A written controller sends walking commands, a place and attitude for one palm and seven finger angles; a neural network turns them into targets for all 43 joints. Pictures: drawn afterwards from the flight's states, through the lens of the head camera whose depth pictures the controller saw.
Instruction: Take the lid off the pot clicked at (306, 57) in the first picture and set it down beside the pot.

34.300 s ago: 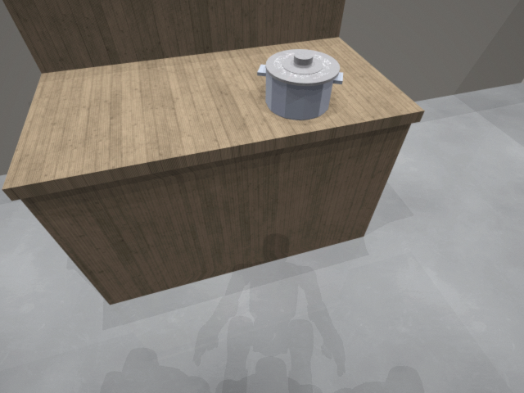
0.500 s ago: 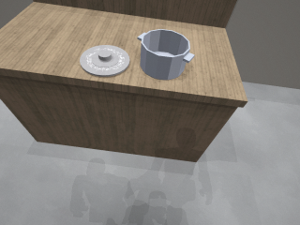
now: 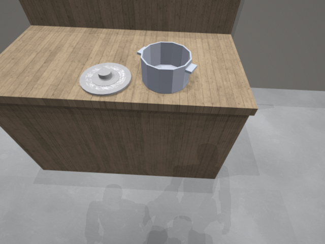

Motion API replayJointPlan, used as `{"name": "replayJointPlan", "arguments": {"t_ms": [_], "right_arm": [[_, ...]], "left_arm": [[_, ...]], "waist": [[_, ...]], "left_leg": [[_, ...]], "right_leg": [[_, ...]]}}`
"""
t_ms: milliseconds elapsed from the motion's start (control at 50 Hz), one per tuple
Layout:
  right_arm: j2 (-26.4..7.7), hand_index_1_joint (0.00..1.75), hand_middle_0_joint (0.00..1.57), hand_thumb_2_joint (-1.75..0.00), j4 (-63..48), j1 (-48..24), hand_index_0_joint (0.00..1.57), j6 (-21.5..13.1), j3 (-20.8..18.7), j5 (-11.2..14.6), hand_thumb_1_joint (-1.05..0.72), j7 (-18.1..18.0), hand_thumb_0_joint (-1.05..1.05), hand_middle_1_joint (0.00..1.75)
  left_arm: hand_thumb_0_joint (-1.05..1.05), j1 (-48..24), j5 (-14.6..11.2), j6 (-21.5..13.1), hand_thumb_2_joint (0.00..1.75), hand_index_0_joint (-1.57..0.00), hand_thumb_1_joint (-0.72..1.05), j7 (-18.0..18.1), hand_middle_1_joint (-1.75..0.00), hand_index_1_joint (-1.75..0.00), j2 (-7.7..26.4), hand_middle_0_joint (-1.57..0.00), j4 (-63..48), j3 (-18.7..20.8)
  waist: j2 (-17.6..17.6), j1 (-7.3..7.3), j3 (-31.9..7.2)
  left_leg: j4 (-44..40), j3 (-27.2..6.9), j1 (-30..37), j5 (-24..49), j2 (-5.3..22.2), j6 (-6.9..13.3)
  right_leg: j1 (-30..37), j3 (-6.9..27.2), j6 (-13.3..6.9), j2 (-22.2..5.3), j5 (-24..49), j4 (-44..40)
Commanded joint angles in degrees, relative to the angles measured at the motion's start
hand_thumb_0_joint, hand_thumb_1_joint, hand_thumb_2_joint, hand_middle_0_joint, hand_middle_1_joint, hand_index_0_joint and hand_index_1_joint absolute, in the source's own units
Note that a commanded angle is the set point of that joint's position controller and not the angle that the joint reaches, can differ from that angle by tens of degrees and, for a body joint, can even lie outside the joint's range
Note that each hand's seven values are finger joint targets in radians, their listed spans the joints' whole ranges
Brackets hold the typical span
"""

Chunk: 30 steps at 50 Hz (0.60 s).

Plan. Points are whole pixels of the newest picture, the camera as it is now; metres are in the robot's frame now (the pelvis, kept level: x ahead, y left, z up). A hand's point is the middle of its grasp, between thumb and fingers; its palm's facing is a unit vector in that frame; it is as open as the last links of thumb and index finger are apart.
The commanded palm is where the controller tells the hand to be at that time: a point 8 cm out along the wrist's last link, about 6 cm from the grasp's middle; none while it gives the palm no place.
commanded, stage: let the arm hang, fingers relaxed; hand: left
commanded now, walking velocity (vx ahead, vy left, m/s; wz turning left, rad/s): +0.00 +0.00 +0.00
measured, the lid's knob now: (104, 73) +0.73 +0.27 -0.02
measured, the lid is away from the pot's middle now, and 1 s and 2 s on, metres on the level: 0.25 0.25 0.25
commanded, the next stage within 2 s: look to check the result in 0.84 s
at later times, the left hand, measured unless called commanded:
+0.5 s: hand out of the picture +0.01 +0.16 -0.18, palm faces +0.03 -0.99 -0.17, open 7.3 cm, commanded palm none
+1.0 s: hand out of the picture +0.02 +0.18 -0.18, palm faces +0.02 -0.98 -0.18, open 7.3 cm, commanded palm none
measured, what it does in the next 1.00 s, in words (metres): stands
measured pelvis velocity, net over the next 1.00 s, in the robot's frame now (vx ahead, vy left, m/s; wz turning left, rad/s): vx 0.01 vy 0.01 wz -0.01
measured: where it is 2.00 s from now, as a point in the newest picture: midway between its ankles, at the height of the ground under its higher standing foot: outside the picture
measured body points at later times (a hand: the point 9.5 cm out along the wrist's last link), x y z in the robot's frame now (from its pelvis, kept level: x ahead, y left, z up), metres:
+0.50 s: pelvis +0.01 +0.00 +0.00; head +0.04 +0.01 +0.45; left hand +0.01 +0.22 -0.16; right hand +0.00 -0.22 -0.16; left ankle -0.01 +0.10 -0.74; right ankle -0.03 -0.11 -0.74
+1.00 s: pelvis +0.01 +0.01 +0.00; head +0.04 +0.02 +0.45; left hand +0.02 +0.23 -0.16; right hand +0.00 -0.21 -0.16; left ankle -0.01 +0.10 -0.74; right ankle -0.03 -0.11 -0.74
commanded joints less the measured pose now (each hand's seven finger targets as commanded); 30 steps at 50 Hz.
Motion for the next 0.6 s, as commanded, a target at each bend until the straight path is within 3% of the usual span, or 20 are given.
{"name": "replayJointPlan", "arguments": {"t_ms": [0, 60, 80, 160, 180, 240, 280, 340, 460, 480, 560, 580], "right_arm": [[-4.36, 0.30, 0.20, -0.90, -1.42, 3.98, 0.20, -1.15, -1.07, -0.09, -0.90, -0.73, 0.00, 0.30], [-4.34, 0.30, 0.20, -0.90, -1.08, 4.02, 0.20, -1.22, -1.09, -0.02, -0.90, -0.86, 0.00, 0.30], [-3.94, 0.30, 0.20, -0.90, -1.10, 3.85, 0.20, -1.06, -1.19, 0.06, -0.90, -0.92, 0.00, 0.30], [-4.24, 0.30, 0.20, -0.90, -0.78, 4.10, 0.20, -1.10, -1.16, -0.02, -0.90, -0.99, 0.00, 0.30], [-3.82, 0.30, 0.20, -0.90, -0.65, 4.15, 0.20, -0.97, -1.20, 0.04, -0.90, -1.04, 0.00, 0.30], [-4.16, 0.30, 0.20, -0.90, -0.42, 4.10, 0.20, -1.00, -1.21, -0.05, -0.90, -1.08, 0.00, 0.30], [-3.88, 0.30, 0.20, -0.90, -0.39, 4.02, 0.20, -0.93, -1.22, 0.05, -0.90, -1.09, 0.00, 0.30], [-4.10, 0.30, 0.20, -0.90, -0.25, 4.00, 0.20, -1.15, -1.19, 0.05, -0.90, -1.15, 0.00, 0.30], [-3.92, 0.30, 0.20, -0.90, 0.25, 3.93, 0.20, -1.19, -1.22, 0.13, -0.90, -1.31, 0.00, 0.30], [-3.57, 0.30, 0.20, -0.90, 0.25, 4.12, 0.20, -1.09, -1.25, 0.19, -0.90, -1.31, 0.00, 0.30], [-4.01, 0.30, 0.20, -0.90, 0.39, 3.89, 0.20, -1.20, -1.16, 0.05, -0.90, -1.39, 0.00, 0.30], [-3.62, 0.30, 0.20, -0.90, 0.35, 3.96, 0.20, -1.09, -1.22, 0.14, -0.90, -1.35, 0.00, 0.30]], "left_arm": [[0.00, 3.56, -0.02, -1.14, 0.90, -0.20, 0.90, 0.26, -0.30, -0.30, 4.91, -0.20, -1.78, 0.92], [0.00, 3.50, -0.16, -1.29, 0.90, -0.20, 0.90, 0.31, -0.30, -0.30, 4.89, -0.20, -1.48, 0.94], [0.00, 3.61, -0.04, -1.22, 0.90, -0.20, 0.90, 0.42, -0.30, -0.30, 4.61, -0.20, -1.47, 0.94], [0.00, 3.72, -0.18, -1.27, 0.90, -0.20, 0.90, 0.38, -0.30, -0.30, 4.49, -0.20, -1.20, 0.98], [0.00, 3.57, -0.05, -1.18, 0.90, -0.20, 0.90, 0.47, -0.30, -0.30, 4.23, -0.20, -1.24, 0.94], [0.00, 4.01, -0.14, -1.22, 0.90, -0.20, 0.90, 0.40, -0.30, -0.30, 4.01, -0.20, -0.74, 0.95], [0.00, 3.90, 0.03, -1.12, 0.90, -0.20, 0.90, 0.45, -0.30, -0.30, 3.79, -0.20, -0.70, 0.93], [0.00, 4.69, -0.12, -1.29, 0.90, -0.20, 0.90, 0.39, -0.30, -0.30, 3.65, -0.20, -0.26, 0.89], [0.00, 5.14, -0.15, -1.35, 0.90, -0.20, 0.90, 0.54, -0.30, -0.30, 3.25, -0.20, 0.17, 0.90], [0.00, 4.84, 0.01, -1.26, 0.90, -0.20, 0.90, 0.61, -0.30, -0.30, 3.20, -0.20, 0.11, 0.95], [0.00, 5.23, -0.13, -1.22, 0.90, -0.20, 0.90, 0.49, -0.30, -0.30, 2.91, -0.20, 0.38, 0.95], [0.00, 4.99, 0.05, -1.11, 0.90, -0.20, 0.90, 0.54, -0.30, -0.30, 2.92, -0.20, 0.35, 0.95]], "waist": [[0.55, 0.60, -0.04], [-0.03, 0.54, -1.00], [0.05, 0.53, 0.67], [0.75, 0.38, -0.61], [0.37, 0.34, 1.29], [0.18, 0.37, -0.01], [0.12, 0.33, 1.65], [-0.20, 0.48, -0.86], [0.07, 0.46, -0.72], [0.61, 0.32, 0.83], [1.03, 0.49, -0.05], [0.79, 0.42, 1.52]], "left_leg": [[-4.07, -5.32, 0.97, 8.93, 5.51, 1.63], [-3.25, -4.99, 1.94, 11.47, 5.50, 1.48], [-3.16, -4.86, 1.48, 10.57, 5.39, 1.39], [-3.30, -4.99, 2.63, 11.40, 5.70, 1.42], [-3.75, -5.17, 1.62, 9.97, 5.77, 1.42], [-3.91, -5.14, 2.73, 10.21, 6.02, 1.50], [-4.36, -5.40, 1.94, 9.06, 5.98, 1.53], [-3.82, -5.21, 3.53, 11.34, 6.06, 1.72], [-3.47, -4.91, 4.49, 13.63, 6.13, 1.70], [-3.85, -4.94, 3.67, 12.57, 6.15, 1.62], [-4.32, -5.19, 4.23, 12.41, 6.42, 1.78], [-4.91, -5.48, 3.39, 10.84, 6.48, 1.87]], "right_leg": [[-2.40, 4.67, -1.99, -5.81, 12.53, -4.78], [-1.73, 4.61, -1.89, -6.11, 15.29, -4.64], [-2.67, 4.73, -1.82, -6.08, 14.70, -5.01], [-2.20, 4.50, -1.87, -5.94, 14.97, -4.99], [-3.09, 4.39, -1.84, -5.68, 13.53, -5.22], [-2.64, 4.36, -1.81, -5.59, 13.37, -5.36], [-3.54, 4.18, -1.75, -5.40, 12.00, -5.42], [-2.33, 4.33, -1.66, -5.62, 14.10, -5.34], [-2.45, 4.16, -1.53, -5.72, 16.05, -5.07], [-3.14, 4.09, -1.55, -5.48, 14.83, -5.06], [-2.82, 3.83, -1.50, -5.41, 14.01, -5.06], [-3.73, 3.74, -1.45, -5.11, 12.28, -5.08]]}}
